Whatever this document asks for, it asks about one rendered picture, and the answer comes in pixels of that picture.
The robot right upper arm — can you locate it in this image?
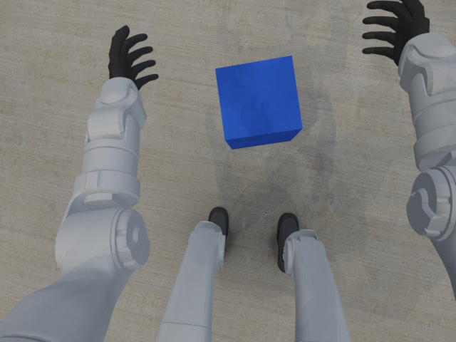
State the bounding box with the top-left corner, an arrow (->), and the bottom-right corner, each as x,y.
406,165 -> 456,300

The robot left forearm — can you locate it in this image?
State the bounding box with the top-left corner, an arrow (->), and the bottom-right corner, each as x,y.
55,77 -> 147,268

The robot right thigh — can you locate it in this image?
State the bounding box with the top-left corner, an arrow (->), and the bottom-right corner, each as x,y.
284,236 -> 352,342

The robot right forearm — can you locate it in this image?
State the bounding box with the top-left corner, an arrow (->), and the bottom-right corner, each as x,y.
398,33 -> 456,172

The left robot hand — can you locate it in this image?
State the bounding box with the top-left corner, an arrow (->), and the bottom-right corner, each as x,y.
108,25 -> 159,90

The robot left foot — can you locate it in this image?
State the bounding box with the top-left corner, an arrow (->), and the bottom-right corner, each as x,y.
208,207 -> 229,241

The robot left upper arm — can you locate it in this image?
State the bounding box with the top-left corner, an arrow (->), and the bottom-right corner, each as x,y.
0,207 -> 150,342

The right robot hand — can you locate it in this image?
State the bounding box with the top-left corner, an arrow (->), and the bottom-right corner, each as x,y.
362,0 -> 430,66

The carton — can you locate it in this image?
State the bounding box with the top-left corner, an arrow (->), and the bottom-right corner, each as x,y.
215,56 -> 303,149

